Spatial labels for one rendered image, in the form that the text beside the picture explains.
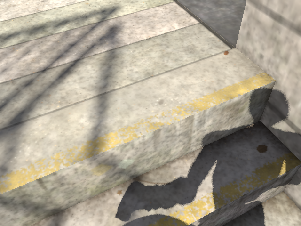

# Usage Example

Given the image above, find stairs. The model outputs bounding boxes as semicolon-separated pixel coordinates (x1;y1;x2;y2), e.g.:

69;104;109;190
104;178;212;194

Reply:
0;81;301;226

